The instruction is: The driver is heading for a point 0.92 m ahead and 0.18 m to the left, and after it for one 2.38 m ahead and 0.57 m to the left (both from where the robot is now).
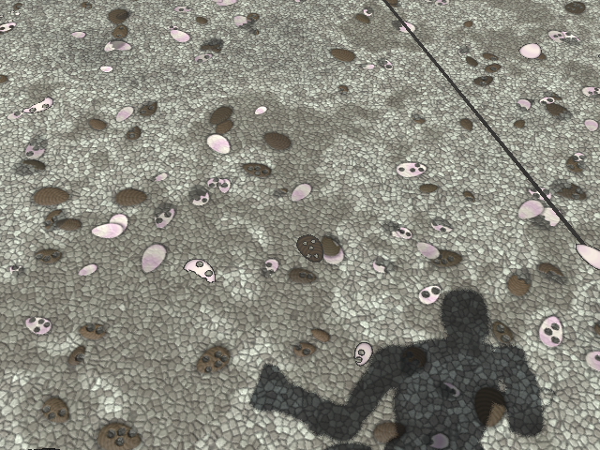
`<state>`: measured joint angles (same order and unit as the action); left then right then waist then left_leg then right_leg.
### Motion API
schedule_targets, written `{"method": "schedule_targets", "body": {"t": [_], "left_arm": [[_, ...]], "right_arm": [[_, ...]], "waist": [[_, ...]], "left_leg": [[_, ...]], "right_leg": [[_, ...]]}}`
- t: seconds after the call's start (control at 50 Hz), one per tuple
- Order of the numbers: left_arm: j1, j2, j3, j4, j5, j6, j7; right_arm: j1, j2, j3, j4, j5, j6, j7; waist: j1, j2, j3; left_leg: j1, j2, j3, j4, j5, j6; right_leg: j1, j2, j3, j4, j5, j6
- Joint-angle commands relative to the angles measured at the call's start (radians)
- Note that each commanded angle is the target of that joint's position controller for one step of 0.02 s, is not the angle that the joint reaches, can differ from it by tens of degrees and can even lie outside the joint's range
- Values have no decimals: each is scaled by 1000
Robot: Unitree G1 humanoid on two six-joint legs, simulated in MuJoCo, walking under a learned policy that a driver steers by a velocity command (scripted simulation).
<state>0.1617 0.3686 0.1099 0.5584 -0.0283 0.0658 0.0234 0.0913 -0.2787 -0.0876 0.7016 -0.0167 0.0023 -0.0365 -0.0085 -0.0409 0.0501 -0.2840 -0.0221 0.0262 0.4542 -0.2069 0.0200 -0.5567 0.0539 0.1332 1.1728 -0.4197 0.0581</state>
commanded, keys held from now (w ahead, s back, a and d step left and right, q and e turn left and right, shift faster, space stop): e+shift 0.04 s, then q+shift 0.22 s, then w+q+shift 0.54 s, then w+e+shift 0.20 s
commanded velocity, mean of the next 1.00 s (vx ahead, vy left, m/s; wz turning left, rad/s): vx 0.51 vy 0.00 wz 0.32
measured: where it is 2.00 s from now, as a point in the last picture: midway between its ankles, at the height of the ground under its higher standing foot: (164, 182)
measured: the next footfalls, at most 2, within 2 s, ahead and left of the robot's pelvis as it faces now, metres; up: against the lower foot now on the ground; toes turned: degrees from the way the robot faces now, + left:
right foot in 0.24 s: +0.04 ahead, -0.17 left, +0.00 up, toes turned -3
left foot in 0.76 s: +0.28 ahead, +0.19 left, +0.00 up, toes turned +27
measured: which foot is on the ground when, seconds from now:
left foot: down 0.00-0.24, up 0.26-0.74, down 0.76-1.00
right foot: up 0.00-0.22, down 0.24-0.78, up 0.80-1.00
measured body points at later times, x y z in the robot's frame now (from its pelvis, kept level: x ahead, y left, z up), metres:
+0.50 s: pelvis +0.05 -0.04 +0.01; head +0.06 -0.05 +0.46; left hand +0.13 +0.25 -0.09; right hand +0.19 -0.32 -0.10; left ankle +0.07 +0.11 -0.64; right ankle +0.00 -0.17 -0.74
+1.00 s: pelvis +0.33 +0.17 +0.00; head +0.33 +0.19 +0.44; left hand +0.34 +0.45 -0.12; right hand +0.48 -0.06 -0.12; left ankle +0.25 +0.17 -0.74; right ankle +0.44 +0.02 -0.64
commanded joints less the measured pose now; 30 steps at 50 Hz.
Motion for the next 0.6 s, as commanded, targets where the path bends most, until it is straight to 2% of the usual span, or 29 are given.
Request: {"method": "schedule_targets", "body": {"t": [0.02,0.04,0.06,0.1,0.14,0.18,0.2,0.22,0.24,0.26,0.28,0.3,0.32,0.34,0.36,0.4,0.44,0.48,0.5,0.52,0.54,0.56,0.6], "left_arm": [[-29,61,15,-86,-10,-11,-5],[-51,54,11,-97,-8,-13,-6],[-75,37,1,-106,4,-16,-6],[-70,-1,-19,-106,25,-25,-6],[-26,-8,-25,-72,26,-29,-5],[33,-25,-28,-25,32,-29,-5],[79,-35,-30,5,35,-29,-7],[82,4,-22,6,35,-29,-4],[115,86,-6,-6,40,-26,9],[36,149,8,-14,62,-17,19],[60,129,16,-24,68,-25,14],[115,122,18,-2,59,-41,11],[118,114,14,14,39,-62,12],[98,89,6,25,24,-85,15],[92,56,-6,32,23,-105,18],[92,19,-14,43,30,-134,22],[103,11,-11,53,37,-152,22],[114,21,-4,65,41,-161,21],[170,32,-12,95,91,-154,2],[164,41,-6,101,93,-156,-3],[156,46,-5,105,88,-160,-4],[148,52,-3,109,85,-163,-3],[152,67,2,125,84,-165,-1]], "right_arm": [[-26,-137,-27,-72,-6,-1,-22],[0,-147,-30,-66,-9,2,-22],[31,-158,-33,-57,-7,4,-16],[32,-186,-37,-47,2,10,4],[14,-189,-33,-40,20,10,25],[8,-145,-9,-21,40,2,42],[3,-120,5,-12,52,-2,50],[53,-105,14,6,56,-13,58],[81,-72,30,-6,18,-26,71],[99,-55,34,-25,17,-33,75],[51,-138,15,-25,39,-26,63],[28,-184,-8,-33,62,-19,57],[33,-181,-18,-29,65,-9,50],[43,-174,-23,-28,60,0,44],[51,-157,-24,-27,59,0,44],[60,-127,-23,-29,52,-12,49],[58,-103,-20,-39,54,-18,55],[47,-86,-15,-58,55,-15,63],[16,-98,-18,-53,-56,26,109],[13,-90,-19,-66,-46,42,131],[8,-89,-17,-72,-29,48,144],[-1,-90,-15,-79,-20,51,153],[-41,-98,-10,-96,-15,49,159]], "waist": [[-16,176,-72],[-34,181,-88],[-52,176,-112],[-42,175,-156],[-25,200,-170],[8,202,-167],[37,192,-159],[30,170,-159],[13,22,-215],[-26,-187,-196],[64,-184,-201],[97,-182,-147],[90,-198,-96],[78,-208,-42],[65,-179,-13],[52,-128,-9],[49,-96,-11],[45,-76,4],[52,-12,18],[42,-57,38],[34,-81,46],[25,-88,58],[25,-78,76]], "left_leg": [[188,261,-158,-173,236,189],[229,279,-143,-172,266,201],[239,287,-147,-162,312,218],[220,290,-121,-134,415,230],[177,279,-103,-117,444,226],[134,256,-111,-81,378,199],[71,236,-104,-55,335,165],[-6,207,-104,-34,248,100],[-110,142,-68,84,-18,12],[-206,71,18,167,-291,-55],[-225,67,18,363,-368,-73],[-348,76,1,542,-357,-62],[-453,95,-27,647,-324,-51],[-528,111,-63,687,-259,-48],[-561,119,-83,708,-190,-47],[-598,130,-78,746,-72,-52],[-622,143,-76,751,3,-61],[-630,156,-76,723,38,-72],[-585,126,-27,714,27,-68],[-584,135,-27,689,48,-64],[-579,146,-32,663,69,-56],[-572,156,-29,631,86,-46],[-556,169,-6,553,77,-15]], "right_leg": [[-147,-98,-82,14,56,34],[-155,-116,-91,-24,54,42],[-120,-120,-89,-77,26,44],[8,-103,-97,-207,-41,33],[135,-70,-121,-351,-31,19],[284,-55,-127,-601,90,-2],[422,-38,-147,-795,244,-24],[555,-60,-112,-861,336,-45],[700,-249,63,-811,609,-92],[592,-412,140,-773,643,-236],[535,-405,158,-844,314,-301],[538,-404,195,-918,-53,-304],[543,-400,221,-969,-253,-271],[541,-397,212,-1006,-314,-242],[542,-391,183,-1026,-294,-220],[573,-382,97,-1049,-194,-196],[594,-380,9,-1061,-109,-188],[586,-389,-61,-1074,-65,-191],[526,-382,-117,-1095,-79,-176],[508,-380,-150,-1099,-77,-168],[501,-386,-175,-1103,-80,-161],[495,-394,-201,-1110,-88,-154],[519,-411,-247,-1124,-98,-146]]}}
